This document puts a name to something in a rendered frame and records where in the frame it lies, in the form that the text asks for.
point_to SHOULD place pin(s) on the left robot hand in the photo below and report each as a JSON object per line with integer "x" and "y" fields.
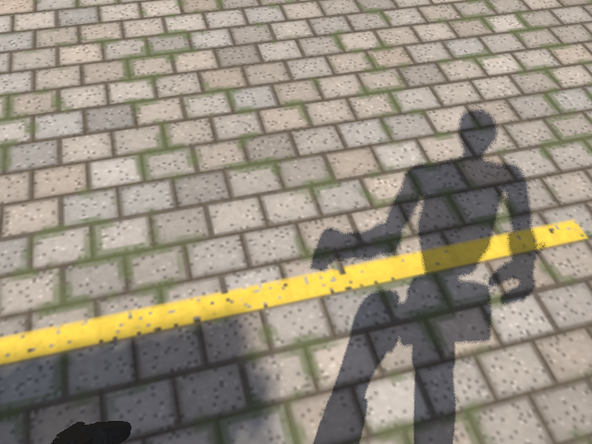
{"x": 111, "y": 432}

